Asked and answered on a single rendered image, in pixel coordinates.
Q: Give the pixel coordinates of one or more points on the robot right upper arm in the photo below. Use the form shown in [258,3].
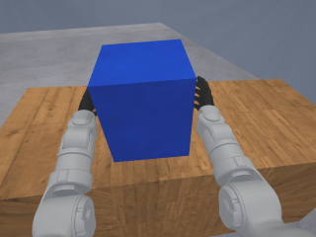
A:
[252,209]

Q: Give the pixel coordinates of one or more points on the left robot forearm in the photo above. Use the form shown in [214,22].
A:
[72,173]

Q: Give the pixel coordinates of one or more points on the robot left upper arm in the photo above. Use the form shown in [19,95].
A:
[70,216]

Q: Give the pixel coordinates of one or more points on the left robot hand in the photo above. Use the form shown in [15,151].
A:
[87,103]

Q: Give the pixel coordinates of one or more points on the right robot forearm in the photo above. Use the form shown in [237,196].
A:
[227,158]

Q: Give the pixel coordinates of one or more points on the pedestal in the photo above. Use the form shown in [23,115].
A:
[274,125]

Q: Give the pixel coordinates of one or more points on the carton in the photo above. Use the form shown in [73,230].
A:
[144,96]

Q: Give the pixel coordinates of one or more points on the right robot hand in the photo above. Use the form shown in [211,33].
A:
[205,98]

